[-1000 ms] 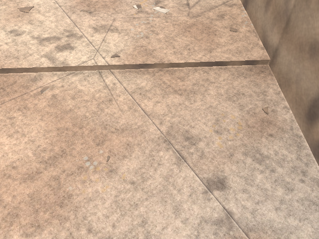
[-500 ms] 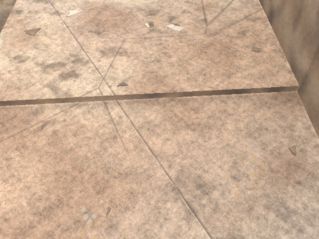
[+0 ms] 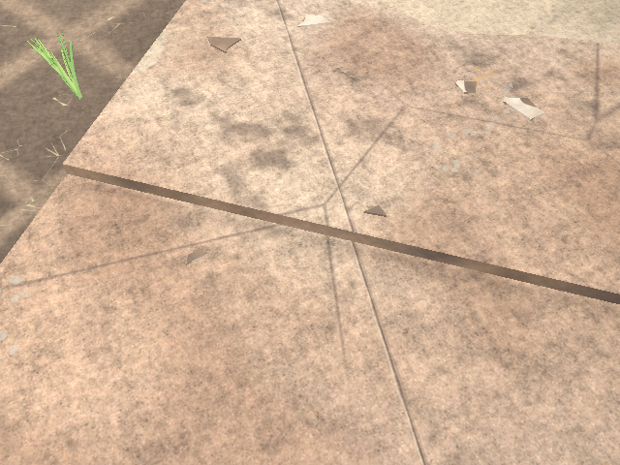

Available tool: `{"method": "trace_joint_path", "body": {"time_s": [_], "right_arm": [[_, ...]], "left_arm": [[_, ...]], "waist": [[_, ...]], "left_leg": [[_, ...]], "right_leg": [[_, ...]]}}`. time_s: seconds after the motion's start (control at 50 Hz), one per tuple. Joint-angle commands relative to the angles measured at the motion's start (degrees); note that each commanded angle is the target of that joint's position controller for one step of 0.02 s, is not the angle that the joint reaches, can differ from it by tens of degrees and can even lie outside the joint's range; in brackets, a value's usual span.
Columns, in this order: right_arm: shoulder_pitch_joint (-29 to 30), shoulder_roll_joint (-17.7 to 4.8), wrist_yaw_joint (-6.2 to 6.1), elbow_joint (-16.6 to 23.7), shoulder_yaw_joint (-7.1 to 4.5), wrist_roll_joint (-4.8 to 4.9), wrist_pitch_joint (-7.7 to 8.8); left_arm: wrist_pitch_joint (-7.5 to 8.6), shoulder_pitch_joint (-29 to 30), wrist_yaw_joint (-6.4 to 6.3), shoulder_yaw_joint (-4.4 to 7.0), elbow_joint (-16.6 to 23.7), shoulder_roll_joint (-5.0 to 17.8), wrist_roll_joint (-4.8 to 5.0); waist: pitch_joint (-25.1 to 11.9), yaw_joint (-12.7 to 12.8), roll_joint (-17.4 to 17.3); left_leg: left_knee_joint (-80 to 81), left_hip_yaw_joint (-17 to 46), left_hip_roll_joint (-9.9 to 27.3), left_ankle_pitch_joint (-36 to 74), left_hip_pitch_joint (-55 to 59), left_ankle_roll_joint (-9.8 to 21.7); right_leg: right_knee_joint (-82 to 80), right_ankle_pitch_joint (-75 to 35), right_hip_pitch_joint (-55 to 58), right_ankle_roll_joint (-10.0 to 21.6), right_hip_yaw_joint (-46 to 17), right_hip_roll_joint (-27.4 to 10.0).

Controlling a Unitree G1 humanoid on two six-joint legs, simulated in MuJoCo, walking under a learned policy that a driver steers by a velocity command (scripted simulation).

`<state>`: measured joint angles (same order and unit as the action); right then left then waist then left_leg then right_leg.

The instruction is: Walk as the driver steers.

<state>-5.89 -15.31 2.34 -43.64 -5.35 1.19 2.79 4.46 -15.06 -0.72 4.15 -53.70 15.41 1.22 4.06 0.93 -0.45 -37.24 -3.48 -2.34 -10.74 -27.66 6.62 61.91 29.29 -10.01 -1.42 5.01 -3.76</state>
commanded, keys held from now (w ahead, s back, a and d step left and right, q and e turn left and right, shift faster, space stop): w+q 0.06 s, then w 0.28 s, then e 0.66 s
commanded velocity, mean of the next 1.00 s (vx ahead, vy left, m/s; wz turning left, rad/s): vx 0.28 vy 0.00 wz -0.09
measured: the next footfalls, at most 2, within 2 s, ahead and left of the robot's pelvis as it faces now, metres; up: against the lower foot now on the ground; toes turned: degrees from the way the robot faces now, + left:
right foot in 0.44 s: +0.46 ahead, -0.11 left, +0.00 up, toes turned +5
left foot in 0.92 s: +0.49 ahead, +0.11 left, +0.00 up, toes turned -13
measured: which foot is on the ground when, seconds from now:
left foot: down 0.00-0.46, up 0.48-0.90, down 0.92-1.00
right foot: up 0.00-0.42, down 0.44-0.94, up 0.96-1.00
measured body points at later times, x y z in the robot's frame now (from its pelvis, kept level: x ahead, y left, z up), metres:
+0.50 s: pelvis +0.29 -0.03 +0.01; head +0.33 -0.03 +0.45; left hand +0.46 +0.23 -0.09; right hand +0.35 -0.31 -0.12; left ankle +0.11 +0.07 -0.67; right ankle +0.42 -0.11 -0.72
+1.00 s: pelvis +0.40 +0.00 +0.02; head +0.43 +0.01 +0.47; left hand +0.58 +0.27 -0.09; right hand +0.50 -0.30 -0.07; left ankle +0.45 +0.12 -0.72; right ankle +0.40 -0.11 -0.68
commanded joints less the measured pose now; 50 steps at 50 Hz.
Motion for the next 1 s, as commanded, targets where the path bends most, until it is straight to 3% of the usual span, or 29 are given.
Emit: {"method": "trace_joint_path", "body": {"time_s": [0.02,0.04,0.06,0.1,0.14,0.24,0.3,0.36,0.4,0.42,0.44,0.46,0.48,0.5,0.52,0.54,0.56,0.6,0.64,0.7,0.76,0.8,0.86,0.9,0.92,0.94,0.96,0.98,1.0], "right_arm": [[-13.32,-8.82,-0.57,0.46,-2.36,-0.28,1.47],[-8.87,-6.98,-0.62,1.54,-1.80,-0.31,1.59],[-6.50,-5.62,-0.87,2.64,-1.19,-0.78,1.69],[-6.16,-5.96,-1.40,2.86,-1.00,-0.86,1.92],[-8.20,-7.34,-2.16,2.05,-1.20,-0.78,2.17],[-12.35,-7.70,-2.95,0.00,-0.97,-0.52,1.97],[-14.96,-8.00,-2.75,-1.70,-0.92,-0.42,2.04],[-16.23,-8.08,-3.15,-2.98,-0.91,-0.56,1.36],[-15.00,-8.61,-3.59,-3.03,-1.00,-1.06,0.72],[-13.38,-8.88,-3.78,-2.64,-0.94,-1.10,0.53],[-12.59,-8.35,-3.84,-2.21,-0.54,-1.36,0.47],[-14.31,-5.98,-3.95,-0.82,0.41,-2.75,0.73],[-24.43,-1.50,-3.19,-2.41,1.78,-2.36,1.41],[-22.67,-7.06,-2.84,-3.13,0.96,-1.69,1.60],[-15.32,-8.65,-2.83,-0.91,0.50,-0.62,1.51],[-10.43,-8.70,-3.35,0.29,0.46,-0.85,1.14],[-8.12,-8.71,-3.98,1.15,0.12,-1.50,0.50],[-9.81,-6.98,-4.82,1.97,0.09,-1.70,-0.82],[-11.00,-5.50,-5.45,1.94,0.37,-1.55,-1.39],[-9.01,-5.69,-5.95,2.55,0.30,-1.77,-2.00],[-5.13,-5.57,-5.87,3.68,0.37,-1.51,-2.45],[-2.81,-5.57,-5.64,4.59,0.47,-1.35,-2.10],[-2.17,-6.26,-4.96,5.22,0.34,-0.89,-0.69],[-5.62,-6.63,-4.34,4.29,0.02,-0.64,0.30],[-7.13,-8.62,-4.31,3.92,-0.57,-1.00,0.55],[-6.94,-12.43,-4.80,4.76,-1.28,-2.19,0.16],[-5.83,-14.25,-4.50,4.98,-1.71,-4.56,-0.63],[-4.60,-11.44,-4.47,6.08,-1.11,-4.25,-0.58],[-2.34,-8.60,-4.62,6.81,-0.39,-3.38,-0.59]], "left_arm": [[5.05,6.48,0.79,0.54,8.53,6.52,1.38],[4.91,6.12,0.38,1.04,7.69,6.94,-0.19],[4.09,4.78,0.36,1.58,7.39,7.66,-0.68],[2.37,3.30,0.48,1.62,7.22,6.48,-1.13],[1.50,5.96,0.29,1.09,8.09,4.86,-1.83],[1.76,15.45,1.07,-0.05,10.41,3.00,-1.32],[2.10,19.50,1.76,-0.22,11.79,3.75,-0.69],[2.80,20.81,2.70,-0.16,12.90,4.95,-0.95],[3.20,16.93,3.22,0.18,11.80,6.00,-1.40],[3.38,11.78,3.29,0.79,10.17,7.17,-1.66],[3.46,5.06,3.28,1.50,8.18,8.97,-2.06],[3.33,-2.19,3.13,1.99,7.15,12.59,-3.05],[2.60,-3.54,3.40,1.89,6.11,13.64,-2.70],[1.62,-3.89,3.54,1.40,6.43,10.38,-0.66],[0.99,1.53,3.21,1.01,8.10,9.13,-0.03],[0.34,5.18,2.81,0.76,9.29,8.61,-0.32],[-0.15,6.85,2.45,0.67,9.81,8.49,-0.65],[-0.74,7.33,2.02,0.98,9.97,9.19,-1.53],[-1.22,7.78,1.61,1.38,10.46,9.89,-1.66],[-2.47,7.15,0.49,2.22,11.09,11.61,-0.85],[-3.82,7.38,-0.38,2.31,11.79,11.35,-0.23],[-4.48,7.02,-0.73,2.35,12.04,11.20,-0.30],[-5.30,6.20,-0.89,2.47,12.57,11.19,-0.38],[-5.85,7.62,-1.04,2.23,13.58,10.65,0.11],[-6.05,6.67,-1.21,1.70,13.96,8.99,0.22],[-6.09,3.75,-1.04,0.73,14.24,5.29,-0.49],[-5.39,4.18,-0.86,1.29,16.44,6.96,-0.28],[-4.91,2.50,-0.59,2.52,15.33,11.57,-0.85],[-5.29,1.44,-0.47,3.36,14.02,13.00,-0.25]], "waist": [[-12.19,-5.46,-1.60],[-9.35,-2.96,0.37],[-8.56,-0.98,-0.02],[-7.73,0.54,-0.10],[-6.08,-0.01,-0.57],[-3.40,-4.21,-3.26],[-1.40,-6.02,-4.07],[-0.53,-5.74,-4.28],[-3.06,-3.80,-5.71],[-6.50,-0.93,-6.04],[-11.39,2.44,-4.64],[-19.84,3.44,3.29],[-27.79,-0.38,17.56],[-28.90,1.96,10.85],[-19.96,2.34,7.14],[-14.34,1.83,1.94],[-10.91,0.86,0.00],[-9.93,-1.82,3.38],[-10.44,-2.75,5.56],[-12.71,-2.20,5.98],[-11.29,-1.05,6.94],[-9.75,-0.19,8.16],[-9.56,0.12,9.42],[-9.81,-2.48,9.45],[-10.60,-2.55,7.76],[-12.57,-0.31,-3.60],[-9.79,0.80,-16.62],[-10.36,0.54,-12.61],[-9.60,1.03,-8.57]], "left_leg": [[20.58,34.87,17.59,1.57,38.79,13.29],[21.03,29.28,15.31,7.15,30.40,11.64],[22.23,26.18,13.86,11.28,25.07,11.00],[24.07,22.62,13.16,16.60,19.85,10.94],[25.54,18.50,12.02,20.44,17.02,10.60],[26.27,12.39,8.27,14.13,15.93,6.19],[25.79,14.49,10.66,9.60,19.62,5.93],[21.31,15.79,13.71,17.07,28.08,5.16],[15.85,14.07,13.47,31.35,30.97,2.98],[10.18,12.31,11.78,41.54,30.99,1.47],[1.11,9.68,8.58,43.57,28.66,-0.80],[-15.64,7.78,4.36,24.41,16.69,-3.80],[-35.12,6.90,-3.56,-24.62,-1.41,-8.20],[-39.76,11.48,-1.38,-26.36,-5.04,-8.46],[-39.70,10.56,1.13,-22.66,-9.24,-8.72],[-37.32,9.01,2.77,-19.20,-9.44,-8.99],[-34.72,8.58,3.83,-17.06,-8.21,-9.22],[-29.13,8.77,4.47,-15.23,-2.81,-9.22],[-22.46,7.80,3.80,-14.60,-0.86,-9.81],[-15.94,8.13,2.95,-8.76,0.25,-10.87],[-10.01,8.90,2.03,-4.57,1.09,-11.26],[-5.77,9.24,1.38,-4.47,1.86,-11.31],[1.52,9.40,0.22,-6.22,4.47,-10.75],[13.26,8.43,0.31,-0.14,11.24,-9.37],[17.38,10.37,4.59,4.43,17.34,-7.78],[18.04,20.57,17.44,13.27,23.85,-2.86],[19.85,32.81,25.41,23.86,22.29,6.47],[19.04,32.02,26.96,26.23,21.72,9.27],[17.63,25.22,23.26,26.09,21.33,7.07]], "right_leg": [[13.94,-5.40,-36.48,3.09,-9.95,-0.55],[8.84,-8.16,-32.14,2.80,-9.83,-2.32],[5.95,-9.95,-27.87,2.37,-10.25,-3.57],[1.30,-11.86,-24.68,0.79,-9.04,-4.16],[-4.82,-17.06,-25.27,-0.81,-7.70,-3.93],[-25.34,-36.39,-22.39,-0.77,-5.79,-0.95],[-30.14,-38.10,-23.27,0.36,-6.05,-0.11],[-33.58,-32.49,-27.13,2.72,-5.99,0.61],[-34.71,-29.54,-22.03,4.77,-4.35,2.51],[-35.83,-31.26,-14.71,6.12,-2.67,4.67],[-36.53,-40.20,-4.28,7.91,-3.15,4.07],[-31.73,-61.53,13.60,12.66,-15.15,-6.41],[-32.82,-71.69,31.05,23.98,-35.82,-19.38],[-36.30,-60.16,30.13,23.01,-39.23,-17.23],[-37.66,-54.13,22.80,20.37,-32.45,-14.65],[-39.51,-52.28,14.32,18.56,-28.13,-12.33],[-41.18,-51.58,7.14,18.05,-25.98,-10.98],[-43.83,-48.54,-0.67,17.37,-24.01,-8.47],[-44.34,-48.91,-4.00,17.06,-21.71,-6.91],[-44.57,-40.76,-5.12,16.18,-22.38,-5.98],[-45.55,-24.05,-7.24,14.06,-24.35,-4.05],[-45.49,-18.11,-7.59,13.55,-26.44,-3.45],[-42.63,-22.12,-4.65,13.12,-30.33,-3.65],[-38.88,-26.76,-4.46,11.11,-31.18,-1.93],[-35.33,-23.19,-7.34,8.58,-29.72,0.34],[-23.26,-6.60,-13.80,5.20,-22.25,5.81],[-12.63,7.63,-24.79,2.38,-12.68,12.25],[-1.32,6.89,-25.63,0.37,-13.48,8.08],[3.11,3.16,-25.93,-0.81,-13.18,7.25]]}}
Keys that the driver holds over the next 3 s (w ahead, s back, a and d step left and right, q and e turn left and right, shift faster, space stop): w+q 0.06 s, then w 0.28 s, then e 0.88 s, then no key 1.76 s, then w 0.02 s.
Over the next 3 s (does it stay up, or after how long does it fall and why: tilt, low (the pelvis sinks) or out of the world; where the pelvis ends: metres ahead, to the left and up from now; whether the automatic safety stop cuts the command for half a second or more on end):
stays up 0.40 -0.02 0.02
